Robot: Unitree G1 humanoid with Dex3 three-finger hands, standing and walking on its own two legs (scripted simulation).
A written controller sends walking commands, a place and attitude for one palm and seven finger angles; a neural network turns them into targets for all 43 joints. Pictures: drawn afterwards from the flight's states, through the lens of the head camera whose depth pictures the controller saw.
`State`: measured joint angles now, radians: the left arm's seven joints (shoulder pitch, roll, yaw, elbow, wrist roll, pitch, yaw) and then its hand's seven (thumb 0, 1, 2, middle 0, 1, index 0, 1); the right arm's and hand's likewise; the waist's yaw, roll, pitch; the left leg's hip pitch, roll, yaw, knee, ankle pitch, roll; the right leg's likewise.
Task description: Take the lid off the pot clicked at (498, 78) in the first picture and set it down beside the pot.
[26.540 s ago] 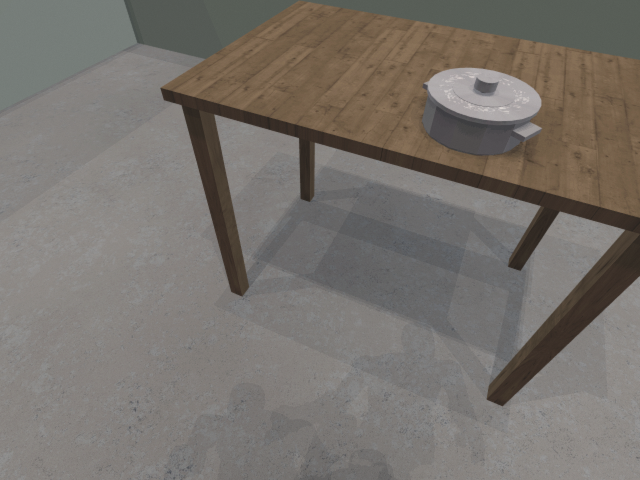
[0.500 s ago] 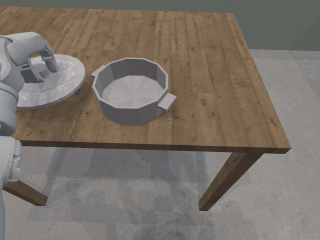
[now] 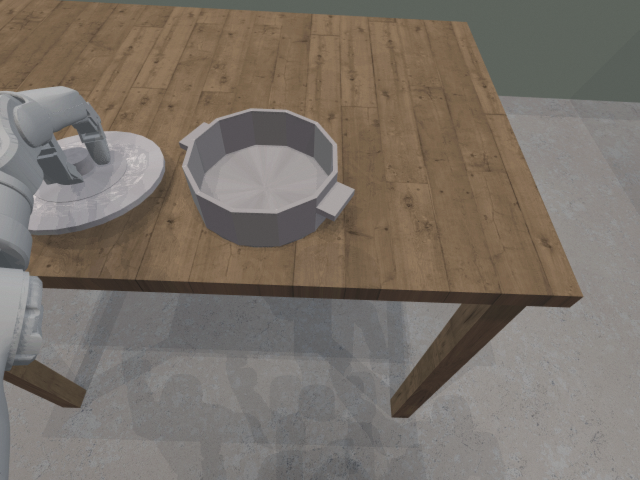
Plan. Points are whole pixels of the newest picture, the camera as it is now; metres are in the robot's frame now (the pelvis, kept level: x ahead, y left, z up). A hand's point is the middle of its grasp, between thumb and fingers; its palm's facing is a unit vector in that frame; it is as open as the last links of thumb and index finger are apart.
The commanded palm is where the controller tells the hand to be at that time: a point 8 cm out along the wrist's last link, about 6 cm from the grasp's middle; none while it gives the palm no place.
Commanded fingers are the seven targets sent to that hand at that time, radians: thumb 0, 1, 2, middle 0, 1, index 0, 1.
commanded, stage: lower the lid onto the table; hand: left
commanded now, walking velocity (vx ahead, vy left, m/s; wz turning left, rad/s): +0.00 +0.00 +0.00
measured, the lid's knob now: (74, 162) +0.49 +0.30 +0.12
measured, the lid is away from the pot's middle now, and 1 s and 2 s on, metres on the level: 0.24 0.23 0.23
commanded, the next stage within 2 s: open the fingers wide in 0.36 s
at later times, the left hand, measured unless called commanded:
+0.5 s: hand (71, 172) +0.46 +0.29 +0.12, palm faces -0.42 -0.12 -0.90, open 6.6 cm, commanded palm +0.47 +0.28 +0.19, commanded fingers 0.00 0.72 0.87 -0.88 -0.95 -0.87 -1.00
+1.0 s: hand (71, 169) +0.46 +0.29 +0.13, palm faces -0.36 -0.06 -0.93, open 7.2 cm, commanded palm +0.47 +0.28 +0.19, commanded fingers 0.00 0.15 0.87 -0.60 -0.75 -0.59 -0.76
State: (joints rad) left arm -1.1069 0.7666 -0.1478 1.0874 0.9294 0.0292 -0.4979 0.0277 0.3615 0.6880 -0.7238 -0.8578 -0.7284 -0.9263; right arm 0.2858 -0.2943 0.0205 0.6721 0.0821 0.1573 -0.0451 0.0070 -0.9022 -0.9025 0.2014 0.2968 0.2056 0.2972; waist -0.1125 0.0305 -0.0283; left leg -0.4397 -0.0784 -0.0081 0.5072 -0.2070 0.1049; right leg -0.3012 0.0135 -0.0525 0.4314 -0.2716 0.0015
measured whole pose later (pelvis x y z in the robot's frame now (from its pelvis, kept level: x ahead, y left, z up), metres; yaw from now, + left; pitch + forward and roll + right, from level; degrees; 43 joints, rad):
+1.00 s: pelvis -0.01 +0.01 -0.01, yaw -1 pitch +10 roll -3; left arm -1.01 0.77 -0.10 1.00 0.94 -0.09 -0.40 0.01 0.29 0.81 -0.67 -0.82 -0.68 -0.87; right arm 0.29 -0.28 0.02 0.64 0.08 0.24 -0.06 0.01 -0.90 -0.90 0.20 0.30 0.21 0.30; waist -0.11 0.03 -0.06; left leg -0.51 -0.07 0.01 0.57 -0.23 0.11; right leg -0.37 0.02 -0.04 0.49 -0.29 0.00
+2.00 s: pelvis +0.00 +0.00 +0.00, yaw -1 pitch +9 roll -3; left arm -1.09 0.79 -0.14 1.01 0.94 -0.02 -0.44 0.00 -0.15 0.95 -0.53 -0.53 -0.53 -0.53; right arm 0.28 -0.29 0.03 0.64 0.09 0.26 -0.05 0.01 -0.90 -0.90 0.20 0.30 0.21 0.30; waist -0.11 0.04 -0.05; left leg -0.49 -0.07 0.00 0.56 -0.23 0.11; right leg -0.36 0.02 -0.04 0.48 -0.29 0.00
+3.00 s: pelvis +0.00 -0.01 +0.00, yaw -1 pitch +9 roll -2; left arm -1.35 0.83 -0.18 1.06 0.97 0.13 -0.51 0.00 -0.15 0.95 -0.53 -0.53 -0.53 -0.53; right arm 0.26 -0.29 0.05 0.66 0.09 0.22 -0.04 0.01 -0.90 -0.90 0.20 0.30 0.20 0.30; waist -0.11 0.04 -0.06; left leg -0.44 -0.07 0.00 0.49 -0.21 0.09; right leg -0.32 0.02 -0.03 0.44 -0.28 -0.01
